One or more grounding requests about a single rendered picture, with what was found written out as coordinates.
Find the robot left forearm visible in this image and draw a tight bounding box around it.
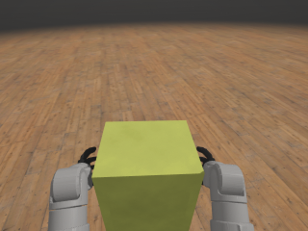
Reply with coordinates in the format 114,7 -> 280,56
47,163 -> 93,231

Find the robot right forearm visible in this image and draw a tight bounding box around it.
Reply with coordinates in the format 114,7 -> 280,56
203,161 -> 254,231

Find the right robot hand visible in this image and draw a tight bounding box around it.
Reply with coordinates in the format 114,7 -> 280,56
196,146 -> 215,186

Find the left robot hand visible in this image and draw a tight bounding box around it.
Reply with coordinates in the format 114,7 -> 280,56
78,146 -> 97,185

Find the carton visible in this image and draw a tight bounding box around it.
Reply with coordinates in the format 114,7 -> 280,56
91,120 -> 205,231

